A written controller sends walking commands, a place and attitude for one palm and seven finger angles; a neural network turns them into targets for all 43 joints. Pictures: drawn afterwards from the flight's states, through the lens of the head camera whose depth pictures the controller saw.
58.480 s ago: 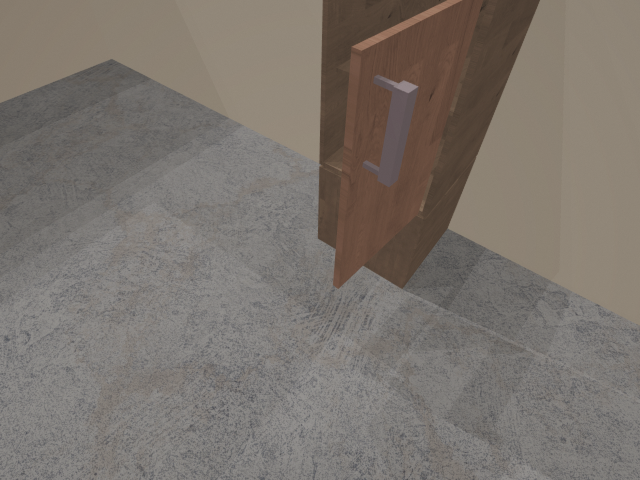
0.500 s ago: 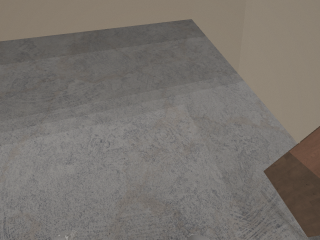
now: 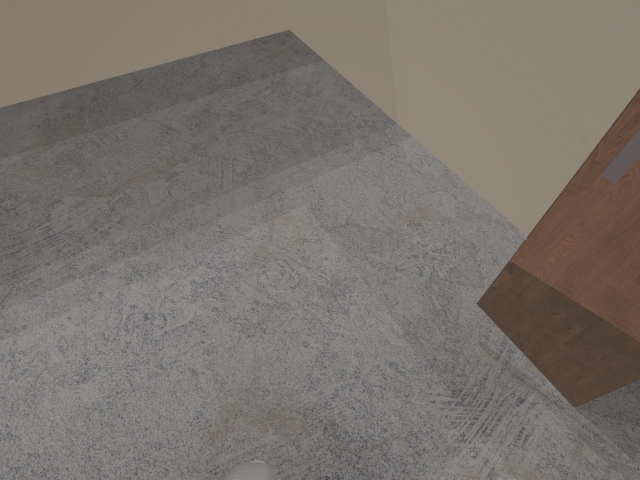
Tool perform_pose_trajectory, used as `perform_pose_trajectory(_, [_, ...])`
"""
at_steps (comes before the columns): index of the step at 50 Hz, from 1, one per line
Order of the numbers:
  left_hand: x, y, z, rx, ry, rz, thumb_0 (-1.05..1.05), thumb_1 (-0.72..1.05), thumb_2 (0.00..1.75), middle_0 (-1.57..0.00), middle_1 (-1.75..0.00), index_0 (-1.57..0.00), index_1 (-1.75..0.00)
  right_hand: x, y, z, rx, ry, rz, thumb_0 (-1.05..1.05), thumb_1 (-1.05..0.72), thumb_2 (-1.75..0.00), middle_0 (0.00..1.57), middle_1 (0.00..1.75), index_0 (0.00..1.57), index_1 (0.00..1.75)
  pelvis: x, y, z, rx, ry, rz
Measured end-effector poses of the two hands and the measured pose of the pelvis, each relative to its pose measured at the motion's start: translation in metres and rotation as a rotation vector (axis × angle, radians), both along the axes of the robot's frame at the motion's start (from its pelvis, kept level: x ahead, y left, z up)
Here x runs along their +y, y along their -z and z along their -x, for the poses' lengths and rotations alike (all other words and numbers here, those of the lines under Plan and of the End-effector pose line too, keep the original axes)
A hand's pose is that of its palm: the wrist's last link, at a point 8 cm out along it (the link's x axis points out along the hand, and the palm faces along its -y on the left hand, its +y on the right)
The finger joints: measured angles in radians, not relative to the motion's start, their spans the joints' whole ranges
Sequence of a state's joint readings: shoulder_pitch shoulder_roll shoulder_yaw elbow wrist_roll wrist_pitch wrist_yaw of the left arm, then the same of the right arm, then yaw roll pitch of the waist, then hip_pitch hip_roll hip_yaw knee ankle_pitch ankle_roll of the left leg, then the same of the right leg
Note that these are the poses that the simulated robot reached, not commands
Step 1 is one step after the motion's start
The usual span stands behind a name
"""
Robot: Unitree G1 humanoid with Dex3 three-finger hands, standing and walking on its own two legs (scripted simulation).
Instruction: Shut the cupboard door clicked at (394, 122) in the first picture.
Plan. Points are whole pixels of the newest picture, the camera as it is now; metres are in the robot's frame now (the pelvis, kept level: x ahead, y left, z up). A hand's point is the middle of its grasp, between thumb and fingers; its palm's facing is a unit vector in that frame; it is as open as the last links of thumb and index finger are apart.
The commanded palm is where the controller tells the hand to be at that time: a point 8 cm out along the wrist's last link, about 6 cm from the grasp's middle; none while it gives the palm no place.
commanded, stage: turn to face it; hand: left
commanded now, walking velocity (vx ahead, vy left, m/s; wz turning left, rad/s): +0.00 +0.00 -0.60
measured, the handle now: out of the picture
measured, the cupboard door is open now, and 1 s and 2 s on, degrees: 15 15 15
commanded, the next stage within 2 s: take the last steps up to it in 1.08 s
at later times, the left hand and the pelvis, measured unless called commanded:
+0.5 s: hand (212, 432) +0.19 +0.18 -0.16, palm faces -0.31 -0.91 -0.26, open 7.4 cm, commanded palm none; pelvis +0.01 +0.01 -0.01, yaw -19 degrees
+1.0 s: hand (235, 425) +0.21 +0.15 -0.18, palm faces -0.47 -0.86 -0.19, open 7.4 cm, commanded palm none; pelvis +0.05 +0.01 -0.01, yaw -32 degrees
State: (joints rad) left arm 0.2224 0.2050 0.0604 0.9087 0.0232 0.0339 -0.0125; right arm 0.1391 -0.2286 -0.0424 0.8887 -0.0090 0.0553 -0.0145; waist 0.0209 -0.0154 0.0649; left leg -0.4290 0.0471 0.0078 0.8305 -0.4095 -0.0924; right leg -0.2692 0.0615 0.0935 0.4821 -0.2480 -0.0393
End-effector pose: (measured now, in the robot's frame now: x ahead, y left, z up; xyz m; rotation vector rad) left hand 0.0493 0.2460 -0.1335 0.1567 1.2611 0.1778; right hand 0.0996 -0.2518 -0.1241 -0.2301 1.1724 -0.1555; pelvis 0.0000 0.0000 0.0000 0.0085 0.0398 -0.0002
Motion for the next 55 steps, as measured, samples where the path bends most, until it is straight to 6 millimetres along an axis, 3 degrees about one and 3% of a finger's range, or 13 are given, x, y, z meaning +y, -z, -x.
perform_pose_trajectory(6, [0.029, 0.022, -0.011, 0.05, 0.037, 0.022, 0.0, 0.9, 0.9, -0.2, -0.3, -0.2, -0.3, 0.022, -0.01, -0.007, -0.08, 0.032, 0.045, 0.0, -0.91, -0.9, 0.2, 0.3, 0.2, 0.3, 0.025, 0.009, -0.007, -0.001, 0.078, 0.019])
perform_pose_trajectory(11, [0.042, 0.016, -0.04, 0.04, 0.108, 0.021, 0.0, 0.91, 0.9, -0.2, -0.3, -0.2, -0.3, 0.031, -0.02, 0.017, -0.055, 0.081, 0.058, 0.0, -0.9, -0.9, 0.2, 0.3, 0.2, 0.3, 0.032, 0.0, -0.01, -0.017, 0.146, 0.043])
perform_pose_trajectory(15, [0.041, 0.008, -0.068, 0.016, 0.173, 0.014, 0.0, 0.91, 0.9, -0.2, -0.29, -0.19, -0.3, 0.031, -0.019, 0.045, -0.02, 0.159, 0.05, 0.0, -0.9, -0.9, 0.2, 0.3, 0.2, 0.3, 0.033, -0.004, -0.012, -0.023, 0.2, 0.055])
perform_pose_trajectory(20, [0.019, 0.0, -0.109, -0.028, 0.279, -0.002, 0.0, 0.91, 0.9, -0.2, -0.29, -0.19, -0.3, 0.022, -0.005, 0.091, 0.04, 0.276, 0.022, 0.0, -0.9, -0.9, 0.2, 0.3, 0.2, 0.3, 0.026, -0.001, -0.014, -0.031, 0.269, 0.05])
perform_pose_trajectory(25, [-0.022, -0.006, -0.15, -0.106, 0.401, -0.03, 0.0, 0.91, 0.9, -0.2, -0.29, -0.19, -0.3, 0.003, 0.022, 0.14, 0.101, 0.393, -0.019, 0.0, -0.9, -0.9, 0.2, 0.3, 0.2, 0.3, 0.006, 0.013, -0.014, -0.037, 0.338, 0.025])
perform_pose_trajectory(29, [-0.05, -0.013, -0.161, -0.153, 0.464, -0.052, 0.0, 0.91, 0.9, -0.2, -0.29, -0.19, -0.3, -0.013, 0.035, 0.162, 0.148, 0.461, -0.035, 0.0, -0.9, -0.9, 0.2, 0.3, 0.2, 0.3, -0.005, 0.016, -0.012, -0.041, 0.375, 0.021])
perform_pose_trajectory(35, [-0.069, -0.021, -0.155, -0.1, 0.513, -0.048, 0.0, 0.9, 0.9, -0.2, -0.3, -0.2, -0.3, -0.021, 0.017, 0.156, 0.094, 0.504, -0.043, 0.0, -0.91, -0.9, 0.19, 0.3, 0.2, 0.3, -0.013, 0.0, -0.013, -0.03, 0.437, -0.01])
perform_pose_trajectory(43, [-0.073, -0.008, -0.158, -0.05, 0.543, 0.0, 0.0, 0.9, 0.9, -0.2, -0.3, -0.2, -0.3, -0.017, 0.004, 0.133, 0.04, 0.536, -0.015, 0.0, -0.91, -0.9, 0.2, 0.3, 0.2, 0.3, -0.007, -0.001, -0.029, -0.014, 0.5, 0.003])
perform_pose_trajectory(50, [-0.051, 0.02, -0.177, 0.008, 0.546, 0.026, 0.0, 0.9, 0.9, -0.2, -0.3, -0.2, -0.3, 0.006, -0.004, 0.111, -0.006, 0.558, 0.042, 0.0, -0.91, -0.9, 0.2, 0.3, 0.2, 0.3, 0.011, 0.008, -0.052, -0.009, 0.559, 0.028])
perform_pose_trajectory(55, [-0.047, 0.016, -0.192, 0.032, 0.583, 0.022, 0.0, 0.91, 0.9, -0.2, -0.3, -0.2, -0.3, 0.03, -0.011, 0.117, 0.021, 0.582, 0.036, 0.0, -0.9, -0.9, 0.2, 0.3, 0.2, 0.3, 0.016, 0.0, -0.058, -0.015, 0.602, 0.042])
